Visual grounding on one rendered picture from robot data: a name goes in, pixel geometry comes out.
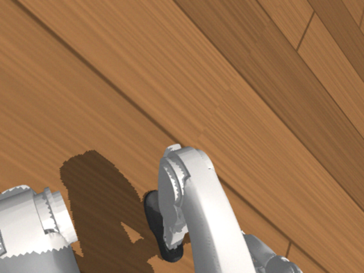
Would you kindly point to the right robot arm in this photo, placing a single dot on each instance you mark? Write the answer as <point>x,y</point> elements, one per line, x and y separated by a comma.
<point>280,264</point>

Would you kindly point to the right robot hand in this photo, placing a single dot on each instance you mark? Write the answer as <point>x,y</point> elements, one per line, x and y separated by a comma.
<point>259,251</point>

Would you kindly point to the right robot foot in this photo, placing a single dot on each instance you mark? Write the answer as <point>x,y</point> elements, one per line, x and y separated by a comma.
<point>155,222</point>

